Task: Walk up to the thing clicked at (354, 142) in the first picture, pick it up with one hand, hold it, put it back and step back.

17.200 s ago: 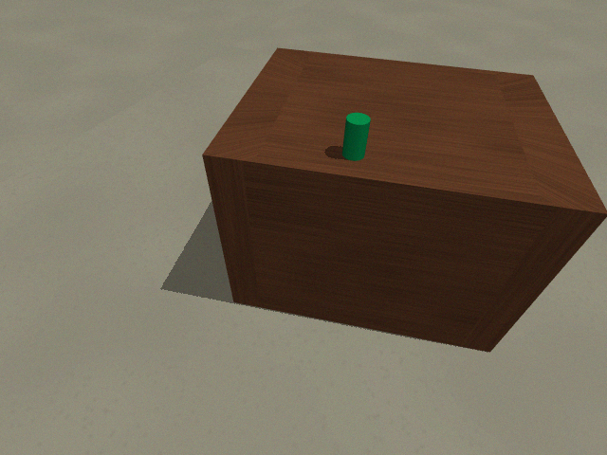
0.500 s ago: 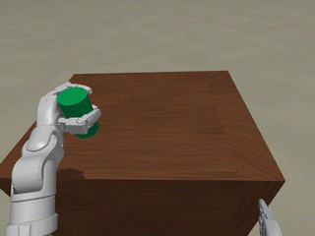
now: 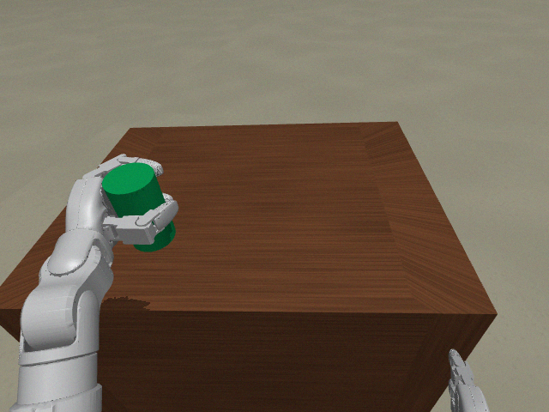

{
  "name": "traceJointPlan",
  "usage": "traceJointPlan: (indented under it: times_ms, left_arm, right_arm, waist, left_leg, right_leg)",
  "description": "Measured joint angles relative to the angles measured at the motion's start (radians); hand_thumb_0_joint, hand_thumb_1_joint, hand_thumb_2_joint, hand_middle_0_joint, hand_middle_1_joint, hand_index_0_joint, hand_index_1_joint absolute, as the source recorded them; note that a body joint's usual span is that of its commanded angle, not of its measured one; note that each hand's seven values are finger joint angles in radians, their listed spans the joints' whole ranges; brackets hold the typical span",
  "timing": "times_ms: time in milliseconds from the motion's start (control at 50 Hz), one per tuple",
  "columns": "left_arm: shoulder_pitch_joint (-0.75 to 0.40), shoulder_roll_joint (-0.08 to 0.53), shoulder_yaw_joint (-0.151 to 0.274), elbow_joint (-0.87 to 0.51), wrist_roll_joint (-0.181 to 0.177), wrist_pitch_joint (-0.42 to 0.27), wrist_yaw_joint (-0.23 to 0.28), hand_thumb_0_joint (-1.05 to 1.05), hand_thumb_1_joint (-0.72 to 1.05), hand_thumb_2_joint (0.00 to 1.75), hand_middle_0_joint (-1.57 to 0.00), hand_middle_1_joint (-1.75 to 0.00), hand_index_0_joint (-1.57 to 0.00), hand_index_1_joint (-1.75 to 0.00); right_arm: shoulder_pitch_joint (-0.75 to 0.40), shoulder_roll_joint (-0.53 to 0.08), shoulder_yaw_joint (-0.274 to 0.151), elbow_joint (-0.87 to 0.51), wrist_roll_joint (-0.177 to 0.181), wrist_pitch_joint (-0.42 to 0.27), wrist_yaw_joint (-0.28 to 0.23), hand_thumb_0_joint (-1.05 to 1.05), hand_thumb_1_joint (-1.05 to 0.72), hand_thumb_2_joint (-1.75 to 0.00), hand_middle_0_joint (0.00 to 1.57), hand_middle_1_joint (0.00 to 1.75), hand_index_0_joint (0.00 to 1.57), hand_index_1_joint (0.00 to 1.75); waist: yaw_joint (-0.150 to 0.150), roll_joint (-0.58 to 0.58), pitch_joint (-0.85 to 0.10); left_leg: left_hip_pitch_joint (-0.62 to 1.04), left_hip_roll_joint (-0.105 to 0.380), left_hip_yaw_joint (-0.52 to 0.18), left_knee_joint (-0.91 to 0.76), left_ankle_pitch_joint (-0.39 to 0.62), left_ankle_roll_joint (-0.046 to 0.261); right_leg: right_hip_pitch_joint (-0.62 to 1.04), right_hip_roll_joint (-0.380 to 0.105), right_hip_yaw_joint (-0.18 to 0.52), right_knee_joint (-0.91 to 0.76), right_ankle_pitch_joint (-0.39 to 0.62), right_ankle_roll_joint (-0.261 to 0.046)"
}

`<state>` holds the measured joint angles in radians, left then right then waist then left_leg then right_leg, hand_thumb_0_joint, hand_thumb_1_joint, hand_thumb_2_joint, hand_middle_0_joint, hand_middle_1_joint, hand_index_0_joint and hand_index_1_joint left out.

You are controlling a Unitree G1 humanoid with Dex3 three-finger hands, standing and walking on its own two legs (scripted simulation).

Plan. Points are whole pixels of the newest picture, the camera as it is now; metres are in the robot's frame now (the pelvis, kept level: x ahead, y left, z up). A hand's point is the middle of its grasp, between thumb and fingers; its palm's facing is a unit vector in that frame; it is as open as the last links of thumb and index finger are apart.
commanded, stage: hold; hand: left
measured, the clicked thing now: (142, 209) +0.33 +0.18 +0.21
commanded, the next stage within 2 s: crouch in 1.64 s
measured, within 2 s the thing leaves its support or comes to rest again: neither
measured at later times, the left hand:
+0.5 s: hand (152, 205) +0.33 +0.16 +0.22, palm faces +0.12 -0.99 +0.01, open 8.2 cm
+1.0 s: hand (145, 206) +0.33 +0.17 +0.22, palm faces +0.14 -0.99 -0.01, open 8.2 cm
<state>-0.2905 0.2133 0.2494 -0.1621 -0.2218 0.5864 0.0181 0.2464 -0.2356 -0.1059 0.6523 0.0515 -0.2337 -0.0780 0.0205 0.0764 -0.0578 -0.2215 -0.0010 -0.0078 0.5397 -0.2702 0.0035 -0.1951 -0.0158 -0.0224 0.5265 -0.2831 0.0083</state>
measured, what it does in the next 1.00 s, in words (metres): stands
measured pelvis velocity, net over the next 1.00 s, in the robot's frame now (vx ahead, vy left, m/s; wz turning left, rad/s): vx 0.01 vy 0.00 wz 0.00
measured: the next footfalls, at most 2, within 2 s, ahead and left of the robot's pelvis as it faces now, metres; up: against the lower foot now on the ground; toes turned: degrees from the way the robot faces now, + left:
none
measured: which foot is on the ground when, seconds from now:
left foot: down 0.00-1.00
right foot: down 0.00-1.00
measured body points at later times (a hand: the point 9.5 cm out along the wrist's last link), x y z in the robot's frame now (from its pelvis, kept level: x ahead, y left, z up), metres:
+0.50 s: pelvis +0.00 +0.00 +0.00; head -0.04 -0.03 +0.45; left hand +0.31 +0.21 +0.22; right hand +0.17 -0.26 -0.07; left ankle +0.01 +0.12 -0.73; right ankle +0.00 -0.12 -0.73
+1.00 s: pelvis +0.01 +0.00 +0.00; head -0.03 -0.03 +0.45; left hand +0.31 +0.22 +0.22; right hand +0.18 -0.26 -0.07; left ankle +0.01 +0.12 -0.73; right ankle +0.00 -0.12 -0.73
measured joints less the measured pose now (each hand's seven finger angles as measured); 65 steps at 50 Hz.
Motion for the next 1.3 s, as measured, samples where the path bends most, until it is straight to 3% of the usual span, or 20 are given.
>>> traceJointPlan:
  times_ms: [240,480,640,780,1160,1300]
  left_arm:
    - [0.029,0.009,0.004,-0.055,0.000,-0.012,0.008,0.01,-0.21,1.15,-0.79,-1.08,-0.84,-1.09]
    - [-0.001,-0.005,-0.014,-0.005,-0.013,0.007,-0.012,0.01,-0.21,1.15,-0.79,-1.08,-0.84,-1.09]
    - [0.030,-0.004,0.010,-0.046,-0.001,-0.016,0.015,0.01,-0.21,1.15,-0.79,-1.08,-0.83,-1.09]
    - [0.054,-0.002,-0.005,-0.062,0.006,-0.021,0.003,0.01,-0.21,1.15,-0.79,-1.08,-0.83,-1.09]
    - [0.007,-0.008,-0.017,-0.023,0.003,-0.005,0.009,0.01,-0.20,1.14,-0.79,-1.08,-0.83,-1.10]
    - [-0.015,0.000,-0.002,0.001,0.001,-0.008,0.009,0.01,-0.20,1.14,-0.78,-1.08,-0.83,-1.10]
  right_arm:
    - [-0.010,0.007,0.009,0.013,-0.006,-0.018,-0.018,-0.01,0.51,-0.06,0.06,0.05,0.05,0.05]
    - [-0.007,0.007,0.015,0.008,-0.003,-0.022,-0.013,-0.01,0.51,-0.06,0.06,0.05,0.06,0.05]
    - [0.005,0.012,0.003,-0.001,-0.002,-0.018,-0.010,-0.01,0.51,-0.06,0.06,0.05,0.06,0.05]
    - [-0.004,0.004,0.007,0.021,-0.007,-0.011,-0.014,-0.01,0.51,-0.06,0.06,0.05,0.05,0.05]
    - [-0.004,0.011,0.010,0.003,-0.006,-0.013,-0.010,-0.01,0.52,-0.06,0.06,0.05,0.06,0.05]
    - [-0.009,0.008,0.004,-0.001,-0.008,-0.009,-0.009,-0.01,0.52,-0.06,0.06,0.05,0.06,0.05]
  waist:
    - [0.002,-0.005,0.000]
    - [-0.002,-0.002,-0.003]
    - [-0.006,-0.011,0.001]
    - [0.005,-0.004,0.001]
    - [-0.004,-0.008,-0.002]
    - [-0.008,-0.002,0.003]
  left_leg:
    - [-0.002,0.000,-0.005,0.006,-0.001,-0.002]
    - [0.000,-0.002,-0.001,0.001,0.000,0.001]
    - [-0.007,0.003,0.004,0.005,-0.006,-0.001]
    - [0.000,0.000,0.000,0.009,-0.012,0.001]
    - [0.008,-0.002,0.001,0.001,-0.011,0.000]
    - [0.006,0.001,0.002,-0.002,-0.005,-0.001]
  right_leg:
    - [-0.002,0.000,-0.005,0.008,-0.004,-0.002]
    - [-0.001,-0.002,-0.001,0.005,-0.003,0.001]
    - [-0.009,0.003,0.004,0.006,-0.005,-0.001]
    - [0.002,0.000,0.000,0.005,-0.010,0.001]
    - [0.008,-0.002,0.001,0.000,-0.010,0.001]
    - [0.005,0.001,0.001,-0.001,-0.005,0.000]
